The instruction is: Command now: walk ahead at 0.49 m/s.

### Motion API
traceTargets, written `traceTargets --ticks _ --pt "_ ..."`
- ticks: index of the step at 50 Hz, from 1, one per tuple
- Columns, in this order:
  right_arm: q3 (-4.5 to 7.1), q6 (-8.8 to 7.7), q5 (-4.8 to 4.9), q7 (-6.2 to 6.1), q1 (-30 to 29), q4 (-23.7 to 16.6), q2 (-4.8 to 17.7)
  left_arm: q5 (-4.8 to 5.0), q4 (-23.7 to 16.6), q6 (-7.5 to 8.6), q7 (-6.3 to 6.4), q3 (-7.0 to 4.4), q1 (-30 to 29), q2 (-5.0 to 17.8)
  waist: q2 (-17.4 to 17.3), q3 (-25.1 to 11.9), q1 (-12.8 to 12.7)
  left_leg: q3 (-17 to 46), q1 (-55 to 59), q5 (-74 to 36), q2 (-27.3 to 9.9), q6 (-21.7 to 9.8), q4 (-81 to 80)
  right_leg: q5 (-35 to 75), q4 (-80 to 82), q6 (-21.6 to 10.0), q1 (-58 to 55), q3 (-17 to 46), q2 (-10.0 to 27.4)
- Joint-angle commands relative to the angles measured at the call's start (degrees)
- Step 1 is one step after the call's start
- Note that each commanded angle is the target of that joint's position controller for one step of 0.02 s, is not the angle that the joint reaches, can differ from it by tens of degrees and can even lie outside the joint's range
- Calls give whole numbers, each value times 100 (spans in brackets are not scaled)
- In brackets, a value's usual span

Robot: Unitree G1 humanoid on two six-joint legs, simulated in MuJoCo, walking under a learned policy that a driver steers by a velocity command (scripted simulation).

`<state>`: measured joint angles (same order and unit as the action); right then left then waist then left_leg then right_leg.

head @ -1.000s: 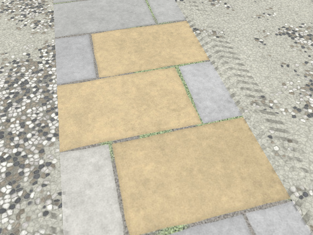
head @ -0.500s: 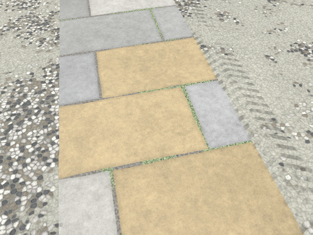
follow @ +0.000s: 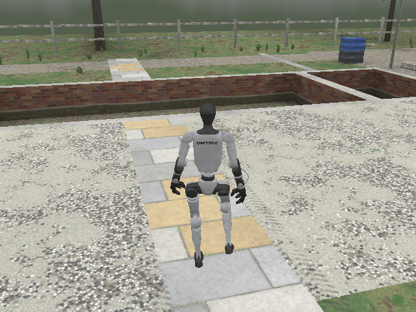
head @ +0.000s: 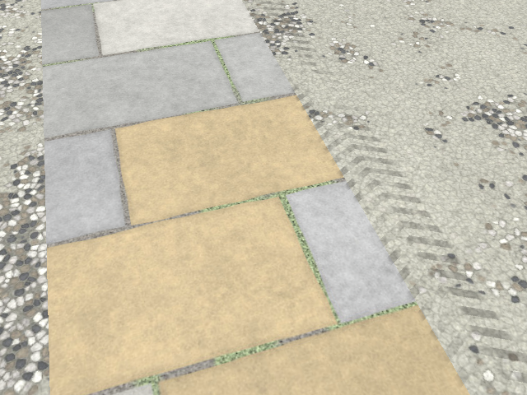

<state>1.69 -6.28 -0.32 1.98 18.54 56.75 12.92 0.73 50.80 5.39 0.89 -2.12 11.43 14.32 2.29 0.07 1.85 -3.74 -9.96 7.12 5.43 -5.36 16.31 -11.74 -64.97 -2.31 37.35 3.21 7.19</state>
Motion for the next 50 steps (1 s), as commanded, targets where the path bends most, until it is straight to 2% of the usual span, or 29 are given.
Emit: traceTargets --ticks 1,5,9,12,13,14,15,16,17,18,19,20,22,25,29,32,36,37,39,40,41,42,43,44,45,46,47,48,50 --pt "124 -95 10 -113 -228 -320 764 -69 -242 -29 38 -70 191 247 -427 307 -267 1237 -553 -379 -1627 -985 -1165 888 827 157 161 20 246" --pt "143 -15 110 -194 280 -220 883 -31 -506 41 -21 -43 -785 180 -414 337 81 1050 -162 -452 -1502 -735 -1042 1722 2479 232 -65 -172 -39" --pt "174 89 175 -225 638 -130 945 46 -724 124 -150 -29 -1402 249 -524 436 261 1317 334 -165 -1680 -696 -646 1441 3334 283 -315 -168 -277" --pt "233 175 178 -271 563 -156 1034 54 -722 228 -206 -121 -1108 509 -694 293 -34 1651 579 -215 -1845 -548 -118 850 3792 156 -1009 -137 -414" --pt "226 200 166 -277 470 -195 1009 46 -597 253 -190 -202 -631 645 -714 67 -312 1603 520 -701 -1698 -449 362 629 3946 65 -1670 -239 -520" --pt "157 194 111 -264 377 -282 808 12 -360 287 -146 -345 294 958 -573 -550 -709 1354 93 -1054 -1328 -271 1500 675 3882 -156 -2990 -53 -302" --pt "38 168 -25 -256 307 -527 452 -48 -234 270 -94 -470 1382 1479 296 -1578 -1060 860 -1011 346 -778 -24 3478 654 3818 -490 -4691 1175 923" --pt "-88 50 178 -231 1003 -639 -85 -132 -146 213 -143 -516 1536 1713 2084 -2095 -647 759 -3005 2617 -129 184 5084 -365 4600 -1268 -6055 3656 1904" --pt "83 8 318 -254 798 -532 675 -148 -298 233 -148 -345 1213 989 1117 -1612 -724 1330 -3464 2386 -507 161 5837 -746 4785 -1099 -5547 3519 1727" --pt "172 17 342 -260 356 -633 898 -95 -389 243 -145 -247 786 669 625 -974 -659 1258 -3567 1785 -740 112 5881 -351 4801 -840 -4796 2472 1553" --pt "184 64 292 -286 200 -642 790 -84 -433 234 -168 -196 363 560 177 -674 -466 1160 -3256 1291 -987 178 5716 195 4964 -717 -4078 1775 1278" --pt "222 119 226 -292 101 -673 701 -76 -412 218 -179 -174 143 441 185 -357 -345 1130 -3117 980 -1129 215 5413 462 5177 -658 -3604 1244 1045" --pt "238 256 237 -239 178 -719 468 -134 -305 228 -163 -173 89 371 386 -163 -175 1005 -2734 654 -1267 259 5227 951 5456 -619 -3108 519 797" --pt "258 379 210 -215 -93 -942 372 -150 -160 249 -103 -255 250 557 177 34 -133 1013 -3086 275 -1313 321 4981 1686 5606 -758 -3064 -66 839" --pt "258 383 177 -141 -706 -1241 351 -163 -79 179 -10 -316 349 728 97 231 -239 948 -3329 -545 -1281 383 3803 1709 5735 -737 -3244 -649 831" --pt "216 360 143 -22 -1345 -1490 298 -116 -35 124 38 -356 515 859 37 414 -452 588 -3263 -925 -1242 323 2996 1630 5752 -679 -3445 -1024 876" --pt "199 366 170 117 -1922 -1834 311 -12 71 -3 49 -410 775 985 58 589 -584 248 -3298 -497 -1164 140 2406 1871 5467 -565 -4083 -1318 1055" --pt "215 372 175 146 -1959 -1902 347 13 71 -39 46 -428 756 1038 93 568 -541 126 -3162 -246 -1087 61 2310 2238 5296 -515 -4192 -1403 1083" --pt "309 398 173 167 -1717 -1959 527 48 15 -101 62 -475 615 1221 298 262 -281 -232 -2399 311 -718 -153 2237 4052 4590 -396 -4263 -1594 1069" --pt "410 410 189 161 -1237 -1874 698 63 -13 -148 75 -495 534 1300 370 -47 19 -396 -1718 516 -456 -290 2180 4906 3840 -330 -4214 -1687 1009" --pt "582 413 201 122 -347 -1644 976 91 -55 -189 82 -487 411 1315 258 -507 522 -472 -456 200 -158 -492 1752 5061 2649 -173 -3838 -1825 795" --pt "812 455 195 -8 617 -1388 1497 -5 -173 -159 92 -427 448 1172 -298 -999 898 515 1338 134 -598 -791 1527 3409 862 124 -2400 -1819 529" --pt "870 404 201 -53 411 -1436 2152 -205 -508 17 -7 -140 992 200 -1828 -1425 74 3769 3076 819 -2096 -1789 985 -2039 -1140 425 173 -1207 -615" --pt "736 322 121 -25 678 -1594 1743 51 -649 296 -86 -177 413 618 -1237 -2154 483 5236 3332 1470 -2514 -2023 -13 -2247 -1780 309 800 132 -780" --pt "630 241 77 0 488 -1524 1367 252 -814 398 -112 -247 -163 855 -891 -1312 518 4405 2870 950 -2366 -1678 -81 -1663 -1688 148 1310 161 -518" --pt "560 203 131 1 84 -1594 1141 163 -801 434 -74 -224 -194 806 -457 -883 249 3625 1993 414 -2118 -1443 -18 -1109 -1181 55 1064 166 -251" --pt "491 201 138 0 -395 -1705 930 5 -704 401 -24 -269 -118 838 -245 -587 -29 2995 1115 -159 -1856 -1255 -36 -796 -702 90 570 161 -51" --pt "437 195 86 -18 -633 -1805 802 -48 -690 316 -24 -320 39 894 -330 -496 -237 2662 554 -548 -1687 -1182 -157 -606 -401 127 126 208 77" --pt "443 168 96 -64 -634 -1822 864 -111 -761 163 -32 -331 74 779 -341 -390 -357 2381 39 -1045 -1529 -1202 -337 -418 48 279 -172 115 63"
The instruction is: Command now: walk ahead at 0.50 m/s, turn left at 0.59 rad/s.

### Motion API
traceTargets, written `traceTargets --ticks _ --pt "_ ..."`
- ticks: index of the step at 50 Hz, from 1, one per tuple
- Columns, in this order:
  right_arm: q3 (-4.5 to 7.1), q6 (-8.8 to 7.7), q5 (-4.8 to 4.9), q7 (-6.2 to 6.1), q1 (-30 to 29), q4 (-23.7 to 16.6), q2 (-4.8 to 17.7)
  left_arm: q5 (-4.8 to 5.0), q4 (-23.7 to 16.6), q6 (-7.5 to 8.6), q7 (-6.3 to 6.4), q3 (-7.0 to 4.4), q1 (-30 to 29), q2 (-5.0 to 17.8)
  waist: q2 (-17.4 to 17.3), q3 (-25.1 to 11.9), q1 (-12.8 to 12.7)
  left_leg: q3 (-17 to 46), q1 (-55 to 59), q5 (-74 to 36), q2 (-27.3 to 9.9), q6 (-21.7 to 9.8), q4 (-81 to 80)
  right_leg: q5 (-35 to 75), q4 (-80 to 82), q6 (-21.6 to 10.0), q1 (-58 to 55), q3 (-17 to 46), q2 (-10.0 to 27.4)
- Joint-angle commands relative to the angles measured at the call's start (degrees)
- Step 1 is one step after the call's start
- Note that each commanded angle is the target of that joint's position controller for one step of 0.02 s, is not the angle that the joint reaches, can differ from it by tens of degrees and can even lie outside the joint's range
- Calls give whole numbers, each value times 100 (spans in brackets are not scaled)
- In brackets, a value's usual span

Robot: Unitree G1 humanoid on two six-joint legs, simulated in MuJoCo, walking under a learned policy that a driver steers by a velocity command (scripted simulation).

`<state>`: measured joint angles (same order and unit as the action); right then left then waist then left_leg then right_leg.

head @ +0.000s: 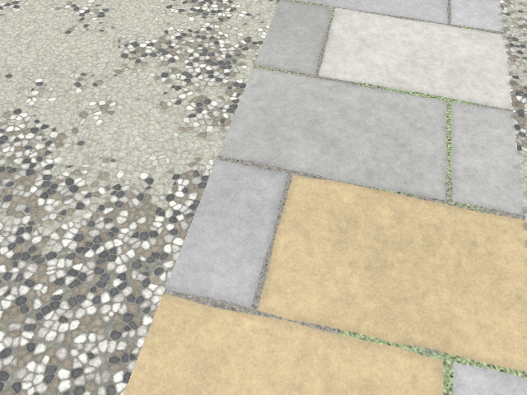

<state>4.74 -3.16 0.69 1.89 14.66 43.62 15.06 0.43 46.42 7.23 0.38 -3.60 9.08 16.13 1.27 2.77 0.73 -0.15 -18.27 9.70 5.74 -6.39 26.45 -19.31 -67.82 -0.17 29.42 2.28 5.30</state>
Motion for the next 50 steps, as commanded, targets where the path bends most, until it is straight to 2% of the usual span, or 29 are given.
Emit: traceTargets --ticks 1,3,7,11,14,16,17,18,19,20,21,22,23,24,26,28,30,34,37,39,41,42,43,44,45,46,47,48,50 --pt "156 -159 8 -91 -142 -485 726 -120 -381 -69 30 -170 209 522 -220 -596 -239 1855 715 -1535 -1494 -1109 -1394 519 585 147 625 153 207" --pt "192 -161 24 -178 107 -424 867 -156 -563 -109 53 -137 -235 424 -255 -428 -124 1640 611 -1727 -1360 -1040 -1432 1108 1295 283 821 84 86" --pt "180 -96 62 -266 502 -331 844 -97 -834 -69 -18 -63 -1072 261 -560 -289 206 1485 601 -1158 -1074 -694 -1300 2367 2964 280 619 65 -267" --pt "180 -47 93 -291 835 -210 865 -28 -1093 16 -138 -57 -1621 336 -661 -209 413 1918 983 -876 -1230 -601 -982 2459 3732 179 455 120 -478" --pt "188 32 97 -347 853 -202 872 -12 -1170 109 -210 -107 -1604 481 -751 -244 336 2383 1431 -953 -1389 -542 -527 1908 4082 44 228 193 -582" --pt "193 74 91 -358 650 -276 869 -7 -1058 160 -186 -191 -1017 626 -948 -427 6 2502 1419 -1596 -1296 -415 -81 1588 4312 -144 -617 60 -674" --pt "138 65 76 -331 482 -368 720 -62 -928 186 -147 -279 -363 801 -874 -868 -337 2296 1158 -1984 -992 -240 649 1775 4403 -358 -1716 128 -486" --pt "26 38 -32 -297 360 -540 453 -149 -850 173 -90 -368 618 1133 -350 -1725 -758 1842 303 -1197 -647 -14 2222 1681 4191 -755 -3370 1004 473" --pt "-90 -8 125 -290 1330 -621 77 -194 -643 100 -108 -451 1157 1448 1663 -2516 -358 1221 -1849 2207 154 389 4036 813 4532 -1728 -5384 3617 1819" --pt "-18 -16 197 -303 1378 -468 663 -42 -705 57 -125 -338 1083 916 1317 -2194 -431 1303 -2612 2353 -340 447 4877 -400 4832 -1654 -5195 4236 1971" --pt "74 19 164 -295 725 -523 996 -20 -783 4 -90 -239 814 549 650 -1358 -582 1170 -2805 1791 -554 502 5075 -416 4963 -1366 -4405 3299 1703" --pt "83 46 93 -299 363 -605 967 -67 -805 -52 -80 -190 506 482 174 -841 -475 944 -2615 1340 -763 540 4957 175 5096 -1189 -3559 2525 1448" --pt "85 34 15 -279 126 -684 848 -95 -733 -73 -94 -155 370 409 98 -472 -366 904 -2453 1083 -895 542 4668 718 5260 -1140 -2895 2059 1188" --pt "76 42 37 -243 166 -698 696 -143 -682 -60 -106 -117 321 352 231 -361 -206 888 -2168 951 -1023 512 4457 1012 5423 -1081 -2475 1649 977" --pt "16 76 90 -215 299 -670 413 -101 -553 -4 -153 -126 359 353 406 -333 -91 737 -1906 918 -1059 506 4067 1362 5685 -1164 -2129 1172 815" --pt "-31 86 37 -215 70 -756 316 -55 -421 42 -172 -178 426 535 341 -253 -68 684 -2044 720 -1107 547 3509 1840 5857 -1302 -2088 894 874" --pt "-84 47 -17 -186 -221 -827 279 -21 -330 29 -163 -214 476 682 244 -274 -108 576 -2107 195 -1195 574 2844 2172 5927 -1327 -2210 614 874" --pt "-173 -76 9 -67 -990 -948 201 65 -175 -81 -134 -228 703 869 248 -170 -384 165 -1640 -814 -1099 575 1438 2233 5912 -1112 -2192 22 645" --pt "-164 -102 63 -5 -1454 -1118 295 122 -2 -166 -138 -238 1054 998 336 -70 -529 46 -1508 -715 -979 514 901 2091 5795 -1048 -2525 68 844" --pt "-131 -116 67 27 -1538 -1193 407 158 87 -234 -124 -250 1117 1073 433 -36 -456 -6 -1373 -361 -896 368 621 2280 5604 -966 -2798 118 1014" --pt "-13 -127 11 15 -920 -1032 608 192 128 -298 -91 -240 995 1129 431 -365 7 -247 -285 -354 -629 149 166 3483 4815 -775 -2796 -125 899" --pt "137 -115 -22 -31 -92 -763 882 164 147 -307 -71 -177 1055 978 295 -884 370 -263 955 -435 -548 -16 103 3949 3780 -604 -2461 -410 609" --pt "281 -85 -86 -114 988 -584 1365 -11 -29 -283 -49 -26 1010 658 -451 -1728 784 1085 2658 -681 -1706 -423 236 2454 1892 -321 -1250 -699 283" --pt "312 -73 -113 -110 1087 -564 1757 -6 -157 -169 -78 160 1563 68 -1832 -2248 387 3695 3974 375 -2898 -1258 -501 -1263 110 -64 846 -380 -655" --pt "190 -101 -68 -97 1096 -572 1224 144 -70 -95 -106 17 1248 673 -1159 -2039 634 3855 3707 900 -2854 -1156 -776 -1401 -580 -123 1460 349 -416" --pt "102 -133 -49 -91 772 -572 1004 251 -209 -73 -128 -45 863 843 -973 -1316 543 2953 3073 609 -2682 -927 -843 -883 -611 -195 1728 321 -187" --pt "39 -153 -51 -74 391 -586 816 199 -214 -97 -107 -40 675 782 -642 -968 350 2291 2370 171 -2415 -765 -978 -382 -355 -182 1513 232 50" --pt "-3 -178 -75 -51 87 -589 643 119 -212 -149 -96 -66 613 742 -633 -677 177 1837 1799 -96 -2216 -678 -1189 -26 -65 -139 1307 242 190" --pt "-17 -283 -123 -37 -167 -527 509 135 -118 -323 -97 -70 862 564 -753 -530 -99 1240 1136 -489 -2043 -602 -1586 412 111 -63 757 318 292"
Over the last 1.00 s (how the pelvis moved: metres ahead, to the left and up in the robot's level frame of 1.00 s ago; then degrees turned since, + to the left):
0.49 0.07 -0.01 29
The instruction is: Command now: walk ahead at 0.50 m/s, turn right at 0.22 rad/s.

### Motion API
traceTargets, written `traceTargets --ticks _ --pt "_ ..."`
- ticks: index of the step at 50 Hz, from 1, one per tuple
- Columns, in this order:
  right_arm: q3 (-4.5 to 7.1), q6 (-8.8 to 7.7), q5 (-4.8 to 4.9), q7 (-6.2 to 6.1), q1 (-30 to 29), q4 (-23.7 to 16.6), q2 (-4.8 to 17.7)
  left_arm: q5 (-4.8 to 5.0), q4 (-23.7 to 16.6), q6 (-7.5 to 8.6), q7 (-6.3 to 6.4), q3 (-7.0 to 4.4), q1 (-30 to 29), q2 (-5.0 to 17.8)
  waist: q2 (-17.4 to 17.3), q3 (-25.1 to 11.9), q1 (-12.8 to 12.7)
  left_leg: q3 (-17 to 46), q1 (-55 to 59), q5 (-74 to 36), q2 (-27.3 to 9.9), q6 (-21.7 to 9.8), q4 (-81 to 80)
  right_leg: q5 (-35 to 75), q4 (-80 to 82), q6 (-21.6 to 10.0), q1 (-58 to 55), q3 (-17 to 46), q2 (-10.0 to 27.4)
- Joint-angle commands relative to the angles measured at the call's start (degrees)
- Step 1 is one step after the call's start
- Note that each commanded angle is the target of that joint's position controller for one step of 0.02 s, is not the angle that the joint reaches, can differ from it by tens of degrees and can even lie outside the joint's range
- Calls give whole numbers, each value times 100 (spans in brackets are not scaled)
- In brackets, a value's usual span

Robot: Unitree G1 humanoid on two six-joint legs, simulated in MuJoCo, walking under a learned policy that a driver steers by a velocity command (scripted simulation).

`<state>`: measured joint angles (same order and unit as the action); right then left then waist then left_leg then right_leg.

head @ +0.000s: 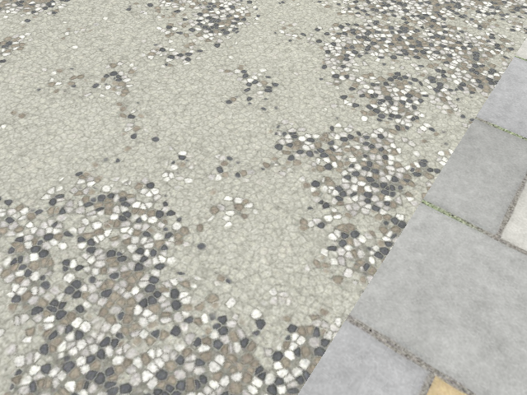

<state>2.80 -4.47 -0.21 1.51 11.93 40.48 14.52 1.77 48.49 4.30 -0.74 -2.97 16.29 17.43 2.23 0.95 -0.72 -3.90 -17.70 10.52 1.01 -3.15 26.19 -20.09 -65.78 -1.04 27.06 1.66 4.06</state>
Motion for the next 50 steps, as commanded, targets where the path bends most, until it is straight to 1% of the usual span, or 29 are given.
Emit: traceTargets --ticks 1,5,9,12,15,17,18,19,20,21,22,23,24,25,26,27,29,31,35,38,41,43,44,45,46,47,48,49,50 --pt "196 -208 -44 -9 94 -150 589 6 -315 -95 22 -123 168 336 -773 -278 -10 1374 943 -824 -1565 -943 -1686 635 -44 70 972 410 400" --pt "252 -263 -100 -114 255 112 696 -30 -463 -167 37 -140 -252 240 -547 10 38 563 1074 -1492 -1516 -850 -1861 1606 703 189 1493 633 280" --pt "272 -225 -58 -192 335 256 832 -69 -667 -128 -90 -78 -884 97 -499 209 257 -117 1236 -1543 -1405 -633 -1943 2593 1968 124 1346 248 186" --pt "311 -140 -7 -229 671 449 947 -75 -947 -119 -193 -13 -1457 -7 -406 424 504 -334 1760 -1696 -1586 -594 -1832 2525 2546 -2 1535 -15 159" --pt "347 2 66 -247 818 574 1042 -62 -1229 -117 -309 -10 -1769 21 -459 474 549 -500 2371 -2377 -1757 -512 -1432 1865 2854 -185 1657 -315 55" --pt "383 86 90 -290 694 550 1198 -54 -1330 -134 -358 -76 -1612 151 -665 217 340 -680 2515 -4139 -1762 -381 -819 1286 2919 -394 1079 -666 -250" --pt "406 131 104 -322 644 528 1290 -51 -1308 -155 -355 -144 -1305 273 -809 -36 139 -744 2542 -5139 -1744 -317 -294 983 2877 -518 586 -839 -474" --pt "417 179 110 -348 570 511 1353 -34 -1183 -169 -332 -268 -653 492 -839 -399 -239 -823 2388 -5678 -1651 -226 605 900 3006 -682 -270 -927 -711" --pt "390 179 135 -372 490 474 1330 -38 -966 -186 -245 -459 274 837 -667 -869 -747 -931 1666 -5124 -1410 -17 1915 1318 3457 -921 -1770 -737 -837" --pt "225 90 -72 -350 707 329 832 -39 -843 -248 -98 -594 852 1388 467 -1373 -714 -882 -46 -1435 -972 228 3809 1839 3411 -1317 -3511 1062 353" --pt "37 -133 -45 -242 1059 39 347 -61 -1034 -162 -132 -585 598 1653 1318 -2222 -199 274 -2173 2397 267 487 5556 759 4406 -2578 -5074 4529 1578" --pt "163 -330 161 -144 295 -33 934 -79 -1044 -126 -154 -457 713 1125 423 -2113 -666 1086 -2791 2075 -84 348 5710 515 4829 -2241 -5005 4254 1467" --pt "165 -412 279 -113 -72 -186 968 -81 -1027 -80 -143 -393 497 891 247 -1307 -573 987 -2981 1575 -307 223 5358 803 4846 -1993 -4276 3365 1259" --pt "147 -428 174 -158 -99 -139 875 -61 -1084 -56 -141 -343 111 754 -320 -794 -254 946 -2706 1186 -567 223 4810 1376 4870 -1777 -3341 2704 984" --pt "199 -384 32 -196 -76 -93 943 -80 -1170 -53 -119 -287 -216 556 -308 -548 -52 917 -2325 975 -719 279 4343 1936 4948 -1672 -2656 2238 778" --pt "223 -305 -6 -186 45 -86 947 -149 -1268 -52 -92 -256 -355 503 -154 -469 116 936 -1971 831 -794 332 4177 2239 5081 -1661 -2198 2045 654" --pt "210 -180 -58 -194 135 -102 811 -130 -1282 -28 -44 -280 -372 577 -103 -394 224 819 -1767 687 -786 513 3727 2720 5230 -1700 -1708 1766 530" --pt "160 -116 -87 -214 -155 -215 671 -115 -1237 -24 33 -322 -233 734 -81 -256 175 705 -1806 242 -706 681 3078 2937 5287 -1644 -1386 1454 382" --pt "52 -155 -52 -157 -1046 -410 468 -50 -1138 -105 128 -348 73 807 189 -167 -192 627 -1376 -1250 -342 743 1240 2258 5119 -1246 -1160 1148 2" --pt "77 -219 49 -74 -1440 -536 594 -19 -1036 -155 142 -360 350 839 299 -156 -357 711 -1127 -1470 -156 695 606 1747 4903 -1154 -1386 1542 163" --pt "180 -300 77 -16 -1346 -557 842 -23 -1016 -194 172 -360 377 793 450 -171 -222 876 -888 -933 -120 495 224 1486 4435 -1030 -1848 2116 377" --pt "286 -356 66 -43 -672 -393 977 -46 -1078 -218 172 -329 209 672 556 -359 176 742 24 -735 -95 248 -103 1742 3877 -836 -1806 2182 205" --pt "370 -387 -30 -83 -5 -309 1185 -86 -1154 -197 150 -226 169 389 332 -930 500 1126 1215 -647 -599 -39 -22 1672 2834 -635 -1438 1882 -101" --pt "483 -369 -153 -130 765 -233 1654 -69 -1292 -162 151 -110 668 16 -830 -1819 515 2939 3284 -16 -1886 -727 -123 232 909 -229 131 1116 -822" --pt "495 -292 -50 -70 1043 -56 1607 37 -1381 -125 158 -81 1000 176 -2199 -2069 407 5026 3830 1540 -2607 -1226 -744 -1481 -374 -78 1497 827 -845" --pt "360 -260 23 -78 742 -172 1095 71 -1272 -146 157 -210 706 708 -1386 -1279 515 4572 3211 2328 -2422 -1022 -950 -1038 -910 -25 1921 952 -493" --pt "293 -200 16 -106 486 -212 889 12 -1347 -185 152 -248 216 819 -937 -706 540 3656 2509 1916 -2184 -791 -971 -580 -990 2 1935 715 -300" --pt "239 -165 -17 -112 233 -199 772 -49 -1407 -205 139 -255 -3 750 -704 -321 420 2979 1830 1218 -1925 -708 -1099 -230 -773 22 1764 627 -132" --pt "194 -160 -41 -123 80 -165 650 -66 -1436 -227 115 -279 -76 680 -774 -128 295 2481 1403 723 -1720 -648 -1238 3 -524 23 1577 622 37"
Over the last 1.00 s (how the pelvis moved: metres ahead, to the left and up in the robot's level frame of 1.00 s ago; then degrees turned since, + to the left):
0.50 0.12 0.00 20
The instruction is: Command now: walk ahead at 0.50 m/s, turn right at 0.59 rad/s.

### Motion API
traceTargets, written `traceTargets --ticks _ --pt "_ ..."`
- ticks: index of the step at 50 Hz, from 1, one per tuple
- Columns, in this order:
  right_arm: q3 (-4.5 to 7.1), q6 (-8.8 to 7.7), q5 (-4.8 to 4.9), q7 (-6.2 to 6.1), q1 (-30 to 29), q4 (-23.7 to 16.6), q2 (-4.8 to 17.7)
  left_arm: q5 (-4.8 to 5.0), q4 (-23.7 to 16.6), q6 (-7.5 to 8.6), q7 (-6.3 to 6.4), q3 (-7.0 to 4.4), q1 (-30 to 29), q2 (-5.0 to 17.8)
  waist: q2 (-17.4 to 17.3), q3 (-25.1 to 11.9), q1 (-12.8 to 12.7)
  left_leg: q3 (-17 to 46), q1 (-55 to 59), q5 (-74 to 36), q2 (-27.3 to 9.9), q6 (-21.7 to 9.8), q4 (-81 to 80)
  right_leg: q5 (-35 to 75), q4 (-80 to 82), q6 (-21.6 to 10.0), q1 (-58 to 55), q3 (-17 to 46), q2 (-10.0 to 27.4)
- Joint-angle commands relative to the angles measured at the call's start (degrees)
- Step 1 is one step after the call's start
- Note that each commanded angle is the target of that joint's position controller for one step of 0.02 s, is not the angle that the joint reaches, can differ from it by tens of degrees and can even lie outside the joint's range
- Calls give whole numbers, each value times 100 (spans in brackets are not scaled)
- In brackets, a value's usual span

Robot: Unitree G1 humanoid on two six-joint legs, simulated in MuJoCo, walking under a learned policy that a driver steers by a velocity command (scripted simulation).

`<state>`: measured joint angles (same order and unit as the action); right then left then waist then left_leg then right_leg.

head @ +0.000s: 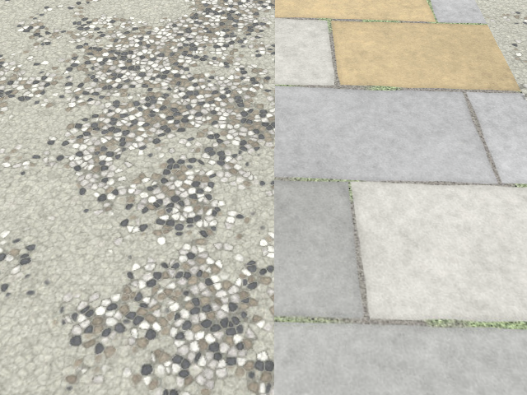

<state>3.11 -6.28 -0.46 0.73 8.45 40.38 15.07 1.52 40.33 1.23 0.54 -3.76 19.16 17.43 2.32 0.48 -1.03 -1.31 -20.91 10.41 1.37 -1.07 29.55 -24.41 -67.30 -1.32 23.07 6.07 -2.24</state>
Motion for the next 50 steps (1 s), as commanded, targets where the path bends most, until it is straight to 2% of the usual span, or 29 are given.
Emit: traceTargets --ticks 1,3,6,9,12,15,17,18,19,20,21,22,23,24,25,27,29,32,35,37,39,40,41,42,43,44,46,48,50 --pt "152 9 -31 -51 357 -122 574 -1 -623 46 -43 -191 -292 569 -919 -4 227 1833 1418 440 -1623 -818 -1719 572 -240 56 1736 119 772" --pt "181 -43 1 -48 373 -24 623 14 -653 -12 -64 -154 -302 367 -920 31 189 1302 1253 -61 -1570 -907 -1933 776 -59 105 1693 0 834" --pt "252 -66 -14 -62 465 143 828 -25 -762 -33 -63 -119 -582 277 -685 71 212 770 1439 -773 -1669 -1019 -2066 1315 508 211 1991 21 898" --pt "266 32 -5 -118 275 211 949 -73 -832 12 -135 -86 -929 198 -650 183 240 -114 1437 -2372 -1456 -862 -1838 2123 1639 257 1665 -300 794" --pt "287 161 61 -187 436 340 1101 -87 -951 46 -276 -55 -1380 84 -689 109 428 -600 1535 -2936 -1398 -698 -1549 2678 2623 191 1080 -720 595" --pt "350 260 208 -212 433 379 1294 -88 -1081 -1 -386 -157 -1401 294 -813 -37 319 -662 1994 -3529 -1585 -580 -1000 2132 3098 -48 760 -861 418" --pt "398 318 318 -244 284 328 1368 -124 -951 -26 -389 -321 -716 588 -820 -389 -109 -777 2069 -4307 -1521 -416 89 1901 3548 -327 -89 -1049 86" --pt "349 326 311 -241 306 306 1208 -134 -755 -28 -316 -465 -22 850 -565 -737 -457 -922 1730 -3887 -1237 -200 1186 2516 4033 -534 -1092 -1042 -113" --pt "217 308 24 -197 654 191 841 -122 -767 -65 -161 -577 321 1346 526 -1196 -435 -956 271 -939 -831 160 2967 4859 3867 -966 -2620 320 911" --pt "36 250 -181 -104 1303 34 446 -258 -1053 -28 -121 -531 -120 1808 1497 -2040 218 -212 -1534 3294 164 499 4927 6423 3769 -2319 -3963 3008 2434" --pt "134 233 -8 -43 917 112 1035 -225 -1161 -18 -186 -450 -78 1343 599 -2703 -320 751 -1667 2825 -42 433 5270 5100 4230 -2342 -3825 3016 2346" --pt "157 261 141 -49 408 -43 1116 -174 -1141 11 -208 -371 -401 1119 344 -1938 -259 680 -1942 2254 -219 352 5062 4300 4394 -2022 -3210 2364 2039" --pt "141 314 80 -119 282 -25 1020 -71 -1089 -6 -184 -326 -625 933 -74 -1320 -88 623 -1966 1843 -419 363 4603 3688 4511 -1669 -2456 1890 1693" --pt "154 388 7 -190 225 -9 1034 -48 -1109 -43 -148 -280 -834 821 -90 -966 52 630 -1743 1597 -527 388 4197 3412 4644 -1498 -1742 1637 1493" --pt "172 464 0 -204 298 -3 1053 -112 -1144 -73 -120 -271 -996 830 47 -822 229 614 -1332 1442 -531 395 3950 3323 4776 -1427 -1130 1472 1334" --pt "140 523 -29 -230 449 47 895 -216 -1154 -85 -69 -298 -1122 896 223 -859 342 496 -941 1264 -383 477 3507 3664 4816 -1427 -658 1266 1154" --pt "101 544 -36 -269 419 62 786 -201 -1091 -99 6 -307 -1065 919 235 -990 315 504 -883 1122 -312 572 3014 3736 4749 -1421 -659 1188 1116" --pt "55 606 0 -268 243 38 701 -173 -1044 -174 86 -271 -1098 846 354 -1067 202 523 -660 709 -343 623 2410 2731 4736 -1281 -563 1172 1030" --pt "45 622 31 -241 17 -65 685 -219 -970 -230 74 -220 -1079 762 550 -868 64 486 -369 651 -333 571 1848 1732 4772 -1195 -387 1329 1005" --pt "45 581 32 -202 -48 -125 681 -228 -908 -249 37 -177 -1028 693 622 -762 -7 442 -192 781 -312 486 1392 1587 4641 -1163 -475 1499 1063" --pt "36 515 14 -135 142 -97 568 -196 -854 -268 19 -91 -1087 545 590 -705 161 308 414 336 -252 312 306 1638 4362 -985 -437 1513 976" --pt "32 485 -47 -101 215 -91 565 -187 -763 -262 17 -30 -918 391 475 -645 210 366 852 -210 -339 181 -412 1496 4215 -732 -315 1414 789" --pt "86 464 -176 -105 258 -157 924 -245 -716 -233 23 23 -659 217 -154 -634 50 1121 1169 -829 -1103 -92 -751 905 3617 -357 -78 1054 386" --pt "138 485 -235 -118 -54 -127 1188 -222 -739 -192 4 4 -344 179 -1414 -446 -408 1839 859 -1189 -1702 -716 -897 107 3301 -53 111 203 -230" --pt "46 475 -223 -116 -223 -193 792 -290 -752 -161 21 -39 -630 437 -1479 -412 -203 2093 419 -724 -1847 -989 -1113 117 3234 124 -265 116 -19" --pt "-1 457 -175 -112 -343 -222 650 -265 -739 -171 22 -88 -826 523 -1280 -354 -172 1809 382 -342 -1556 -807 -1061 493 3381 147 -508 86 41" --pt "20 425 -61 -108 -176 -145 742 -324 -710 -259 23 -50 -1062 335 -1210 -301 -14 1368 338 319 -1116 -391 -958 1181 3746 175 -881 94 90" --pt "-28 419 -86 -115 -38 -87 641 -304 -650 -299 -14 -18 -998 215 -1090 -177 -22 1094 121 831 -903 -194 -951 1367 3904 98 -1143 165 177" --pt "-52 434 -92 -110 41 -112 586 -266 -555 -279 -23 -45 -933 299 -717 19 60 833 166 1088 -696 -98 -837 1249 3967 -41 -910 236 209"
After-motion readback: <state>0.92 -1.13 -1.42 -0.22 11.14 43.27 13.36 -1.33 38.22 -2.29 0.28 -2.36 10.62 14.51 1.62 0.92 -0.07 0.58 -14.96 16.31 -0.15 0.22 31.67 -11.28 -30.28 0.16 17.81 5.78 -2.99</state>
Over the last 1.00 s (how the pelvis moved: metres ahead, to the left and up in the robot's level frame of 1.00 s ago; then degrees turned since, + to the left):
0.55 -0.12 -0.01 -34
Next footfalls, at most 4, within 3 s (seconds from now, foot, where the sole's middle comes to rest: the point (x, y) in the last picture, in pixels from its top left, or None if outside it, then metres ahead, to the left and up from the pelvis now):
0.38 right None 0.32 -0.17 -0.77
0.80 left None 0.38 0.06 -0.77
1.98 left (313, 299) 0.75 -0.11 -0.77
2.52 right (424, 252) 0.92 -0.45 -0.77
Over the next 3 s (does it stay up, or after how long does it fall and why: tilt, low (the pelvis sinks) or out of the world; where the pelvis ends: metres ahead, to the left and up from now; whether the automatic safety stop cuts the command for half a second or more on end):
stays up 1.06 -0.34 -0.01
